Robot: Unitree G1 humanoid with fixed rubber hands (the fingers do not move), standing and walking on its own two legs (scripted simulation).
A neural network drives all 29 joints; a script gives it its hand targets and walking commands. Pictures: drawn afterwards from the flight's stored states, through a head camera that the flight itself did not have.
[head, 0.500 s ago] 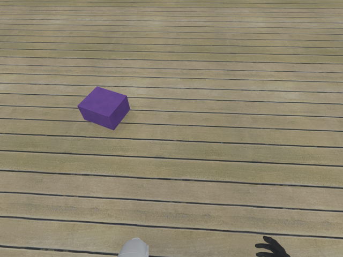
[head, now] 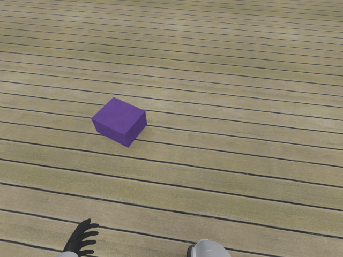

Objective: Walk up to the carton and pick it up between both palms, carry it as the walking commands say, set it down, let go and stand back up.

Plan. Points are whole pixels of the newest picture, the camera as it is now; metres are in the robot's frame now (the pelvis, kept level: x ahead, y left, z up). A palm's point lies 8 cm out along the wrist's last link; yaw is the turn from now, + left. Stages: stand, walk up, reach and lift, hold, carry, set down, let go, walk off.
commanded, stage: walk up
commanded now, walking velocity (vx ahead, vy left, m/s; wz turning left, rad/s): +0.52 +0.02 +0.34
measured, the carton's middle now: (120, 121) +1.05 +0.28 -0.68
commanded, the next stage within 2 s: none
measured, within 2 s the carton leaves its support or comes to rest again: neither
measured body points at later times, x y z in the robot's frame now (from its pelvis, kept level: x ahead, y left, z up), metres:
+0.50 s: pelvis +0.23 +0.05 +0.00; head +0.25 +0.08 +0.44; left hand +0.18 +0.29 -0.17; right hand +0.38 -0.18 -0.12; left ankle +0.25 +0.15 -0.72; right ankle +0.16 -0.10 -0.64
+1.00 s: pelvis +0.43 +0.08 +0.00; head +0.46 +0.08 +0.45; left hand +0.39 +0.32 -0.14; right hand +0.56 -0.15 -0.14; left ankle +0.47 +0.23 -0.70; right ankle +0.44 -0.05 -0.72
